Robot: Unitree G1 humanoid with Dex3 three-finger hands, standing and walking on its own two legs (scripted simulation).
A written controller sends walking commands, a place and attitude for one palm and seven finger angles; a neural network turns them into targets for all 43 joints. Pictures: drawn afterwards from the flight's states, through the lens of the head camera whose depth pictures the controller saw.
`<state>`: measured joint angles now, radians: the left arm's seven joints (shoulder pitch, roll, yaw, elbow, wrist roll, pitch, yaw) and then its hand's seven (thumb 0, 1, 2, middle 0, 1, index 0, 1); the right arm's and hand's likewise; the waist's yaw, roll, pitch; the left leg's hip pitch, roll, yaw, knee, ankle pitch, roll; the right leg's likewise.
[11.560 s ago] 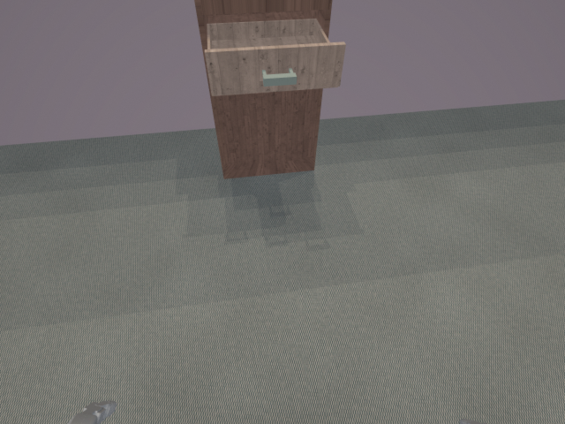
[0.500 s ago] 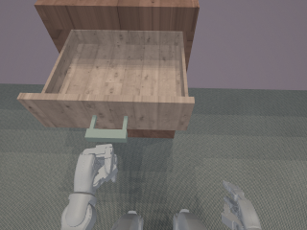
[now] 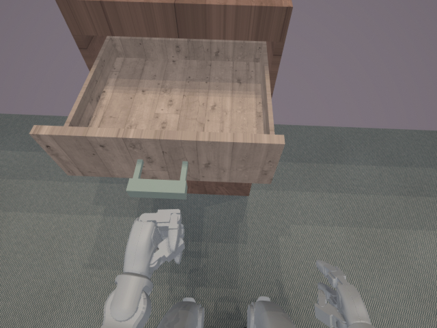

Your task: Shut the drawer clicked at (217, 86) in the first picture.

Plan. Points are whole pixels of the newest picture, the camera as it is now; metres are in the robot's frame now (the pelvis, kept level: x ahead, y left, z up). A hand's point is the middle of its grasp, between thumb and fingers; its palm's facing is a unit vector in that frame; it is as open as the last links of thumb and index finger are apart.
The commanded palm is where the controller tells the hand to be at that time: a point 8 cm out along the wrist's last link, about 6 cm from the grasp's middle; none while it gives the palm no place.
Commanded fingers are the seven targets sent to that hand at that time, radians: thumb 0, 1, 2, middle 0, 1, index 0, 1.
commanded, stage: push the drawer shut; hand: left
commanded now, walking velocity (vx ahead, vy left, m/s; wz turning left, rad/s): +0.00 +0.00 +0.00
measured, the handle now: (160, 177) +0.37 +0.13 +0.04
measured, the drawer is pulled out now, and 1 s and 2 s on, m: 0.29 0.21 0.07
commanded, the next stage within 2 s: none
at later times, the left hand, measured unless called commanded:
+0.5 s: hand (182, 216) +0.30 +0.08 +0.03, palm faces -0.07 -1.00 -0.05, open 3.1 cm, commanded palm +0.30 +0.14 +0.04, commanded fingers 0.00 0.90 0.90 -1.40 -1.60 -1.40 -1.60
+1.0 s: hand (185, 183) +0.37 +0.08 +0.03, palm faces -0.05 -1.00 -0.05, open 3.2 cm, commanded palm +0.36 +0.14 +0.04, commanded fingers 0.00 0.90 0.90 -1.40 -1.60 -1.40 -1.60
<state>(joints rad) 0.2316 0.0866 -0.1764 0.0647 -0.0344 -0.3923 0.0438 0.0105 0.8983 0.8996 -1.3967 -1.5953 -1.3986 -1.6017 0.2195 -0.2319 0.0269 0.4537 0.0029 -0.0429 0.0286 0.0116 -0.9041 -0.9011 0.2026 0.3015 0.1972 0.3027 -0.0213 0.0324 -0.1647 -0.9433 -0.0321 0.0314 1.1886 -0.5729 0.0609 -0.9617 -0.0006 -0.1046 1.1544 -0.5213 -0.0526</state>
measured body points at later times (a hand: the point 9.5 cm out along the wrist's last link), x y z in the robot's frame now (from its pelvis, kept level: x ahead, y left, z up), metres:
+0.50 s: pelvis +0.00 -0.01 +0.00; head +0.09 -0.02 +0.44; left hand +0.30 +0.13 +0.03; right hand +0.15 -0.24 -0.10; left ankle +0.00 +0.08 -0.64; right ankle +0.02 -0.09 -0.64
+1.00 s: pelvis -0.01 -0.01 +0.00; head +0.09 -0.02 +0.44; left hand +0.36 +0.13 +0.04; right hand +0.11 -0.26 -0.11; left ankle +0.00 +0.08 -0.64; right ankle +0.02 -0.09 -0.64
